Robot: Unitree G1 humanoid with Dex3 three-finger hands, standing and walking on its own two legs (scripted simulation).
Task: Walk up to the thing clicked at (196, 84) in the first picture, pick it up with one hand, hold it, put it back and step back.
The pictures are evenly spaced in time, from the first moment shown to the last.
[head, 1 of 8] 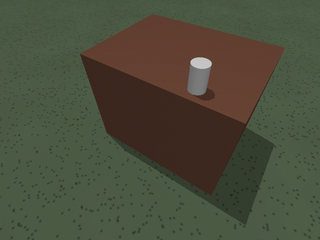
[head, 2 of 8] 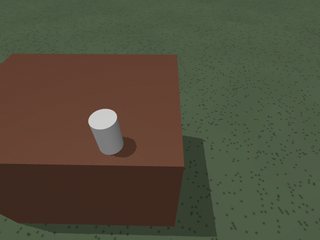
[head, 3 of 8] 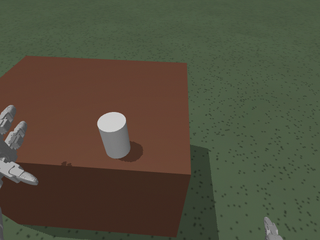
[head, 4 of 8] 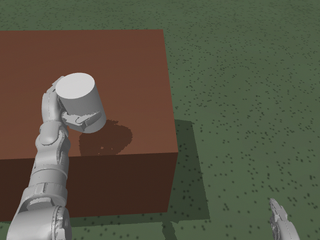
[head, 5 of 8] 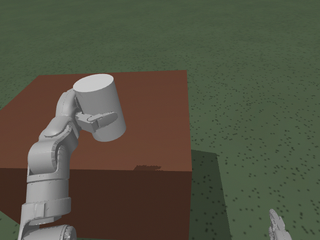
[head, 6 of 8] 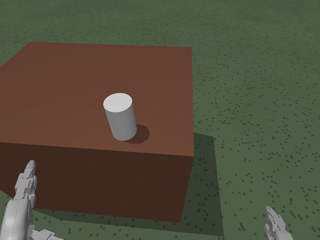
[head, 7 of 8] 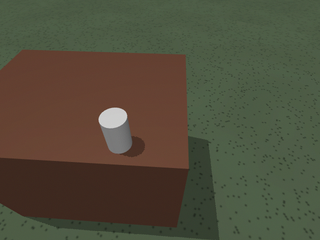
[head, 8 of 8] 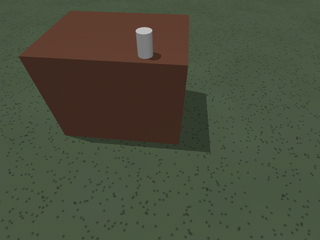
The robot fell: no
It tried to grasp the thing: yes
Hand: left
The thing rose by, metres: 0.26
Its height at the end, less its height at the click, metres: +0.00
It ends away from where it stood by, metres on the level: 0.01
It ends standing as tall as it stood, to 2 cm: yes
